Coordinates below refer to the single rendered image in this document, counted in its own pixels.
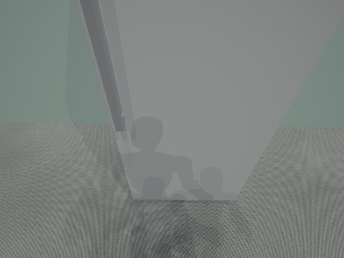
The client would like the handle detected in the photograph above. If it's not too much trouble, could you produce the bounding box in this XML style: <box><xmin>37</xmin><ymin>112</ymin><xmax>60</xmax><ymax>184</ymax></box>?
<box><xmin>80</xmin><ymin>0</ymin><xmax>124</xmax><ymax>132</ymax></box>

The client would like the fridge door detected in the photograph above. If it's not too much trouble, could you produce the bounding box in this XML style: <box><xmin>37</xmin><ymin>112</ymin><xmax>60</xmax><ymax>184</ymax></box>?
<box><xmin>76</xmin><ymin>0</ymin><xmax>344</xmax><ymax>200</ymax></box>

